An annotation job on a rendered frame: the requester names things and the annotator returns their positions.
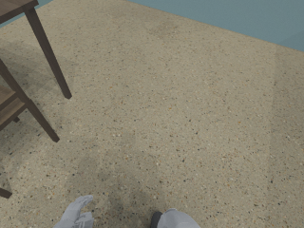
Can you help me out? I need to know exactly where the right robot thigh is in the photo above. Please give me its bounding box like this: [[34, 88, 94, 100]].
[[160, 210, 200, 228]]

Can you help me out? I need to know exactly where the chair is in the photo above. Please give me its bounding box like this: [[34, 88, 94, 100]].
[[0, 60, 60, 199]]

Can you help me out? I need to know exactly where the left robot hand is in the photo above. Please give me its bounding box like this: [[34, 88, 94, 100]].
[[60, 195, 94, 228]]

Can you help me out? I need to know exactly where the right robot shin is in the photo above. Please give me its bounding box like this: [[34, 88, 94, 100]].
[[157, 208, 177, 228]]

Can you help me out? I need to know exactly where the table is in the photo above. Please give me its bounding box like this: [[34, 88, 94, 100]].
[[0, 0, 72, 99]]

